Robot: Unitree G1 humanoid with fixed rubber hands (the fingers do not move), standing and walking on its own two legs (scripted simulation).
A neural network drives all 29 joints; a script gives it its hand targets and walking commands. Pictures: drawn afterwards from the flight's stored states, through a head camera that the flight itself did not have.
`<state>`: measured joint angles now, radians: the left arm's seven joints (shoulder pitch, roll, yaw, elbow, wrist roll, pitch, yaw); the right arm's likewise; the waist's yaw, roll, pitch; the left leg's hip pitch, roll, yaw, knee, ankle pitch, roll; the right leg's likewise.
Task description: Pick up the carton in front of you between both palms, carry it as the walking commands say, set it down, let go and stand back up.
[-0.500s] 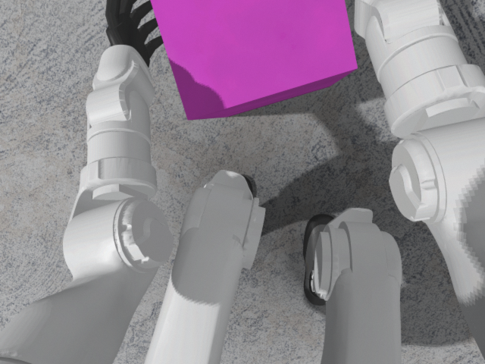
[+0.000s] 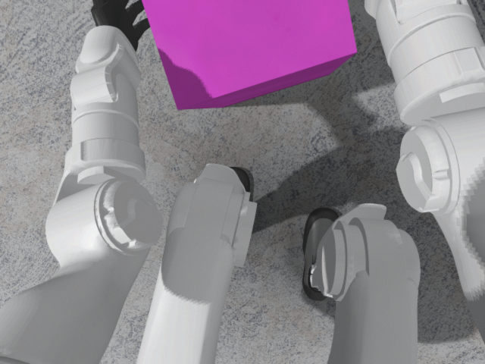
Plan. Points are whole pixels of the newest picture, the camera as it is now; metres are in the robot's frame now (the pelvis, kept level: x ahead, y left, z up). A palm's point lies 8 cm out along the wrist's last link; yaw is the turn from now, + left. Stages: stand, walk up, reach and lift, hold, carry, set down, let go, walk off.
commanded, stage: set down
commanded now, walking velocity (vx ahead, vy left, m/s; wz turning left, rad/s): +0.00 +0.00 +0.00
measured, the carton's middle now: (251, 19) +0.52 +0.12 -0.26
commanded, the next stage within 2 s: let go in 1.50 s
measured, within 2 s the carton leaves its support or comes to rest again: neither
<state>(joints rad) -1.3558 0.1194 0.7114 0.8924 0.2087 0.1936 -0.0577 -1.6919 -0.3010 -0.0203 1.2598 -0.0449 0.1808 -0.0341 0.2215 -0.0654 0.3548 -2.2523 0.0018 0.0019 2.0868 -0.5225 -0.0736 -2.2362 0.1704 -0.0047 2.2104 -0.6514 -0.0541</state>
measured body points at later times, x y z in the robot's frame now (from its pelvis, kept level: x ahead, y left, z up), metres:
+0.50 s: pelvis -0.01 +0.02 -0.01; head +0.38 +0.04 +0.21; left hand +0.47 +0.34 -0.19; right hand +0.62 -0.02 -0.18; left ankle +0.13 +0.13 -0.35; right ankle +0.08 -0.08 -0.35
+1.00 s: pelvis +0.00 +0.02 +0.09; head +0.34 +0.05 +0.38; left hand +0.47 +0.34 -0.01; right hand +0.63 -0.01 -0.01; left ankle +0.13 +0.13 -0.35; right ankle +0.08 -0.08 -0.35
